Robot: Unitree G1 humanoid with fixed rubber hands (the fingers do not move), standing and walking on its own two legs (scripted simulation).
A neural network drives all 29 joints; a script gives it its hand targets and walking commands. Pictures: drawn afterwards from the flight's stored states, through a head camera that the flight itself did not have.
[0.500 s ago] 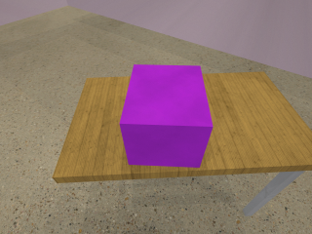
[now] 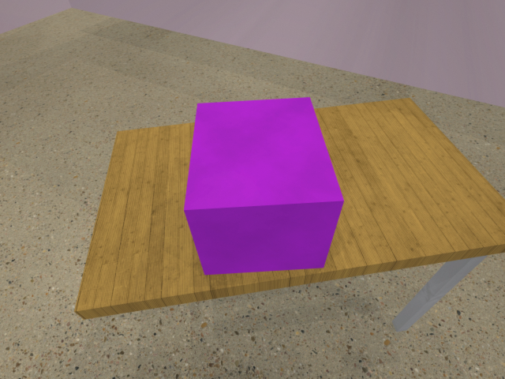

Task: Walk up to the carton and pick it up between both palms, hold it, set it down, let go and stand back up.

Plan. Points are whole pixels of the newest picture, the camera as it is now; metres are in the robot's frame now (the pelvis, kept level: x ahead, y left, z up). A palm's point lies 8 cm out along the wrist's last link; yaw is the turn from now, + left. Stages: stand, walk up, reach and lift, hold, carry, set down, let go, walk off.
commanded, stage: walk up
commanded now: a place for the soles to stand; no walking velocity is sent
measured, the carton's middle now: (258, 183) +0.49 -0.01 +0.02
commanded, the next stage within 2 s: none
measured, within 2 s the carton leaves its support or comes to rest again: neither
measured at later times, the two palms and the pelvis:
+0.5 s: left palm out of the picture +0.11 +0.29 -0.10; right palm out of the picture +0.07 -0.25 -0.11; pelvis +0.00 +0.03 -0.01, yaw -7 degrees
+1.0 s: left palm out of the picture +0.14 +0.26 -0.10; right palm out of the picture -0.02 -0.23 -0.11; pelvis -0.01 +0.03 +0.01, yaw -11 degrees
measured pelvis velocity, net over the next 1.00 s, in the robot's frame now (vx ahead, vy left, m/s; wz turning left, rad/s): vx -0.01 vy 0.03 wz -0.19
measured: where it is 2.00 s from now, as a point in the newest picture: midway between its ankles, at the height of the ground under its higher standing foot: outside the picture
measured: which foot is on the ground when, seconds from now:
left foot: down 0.00-1.00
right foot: down 0.00-1.00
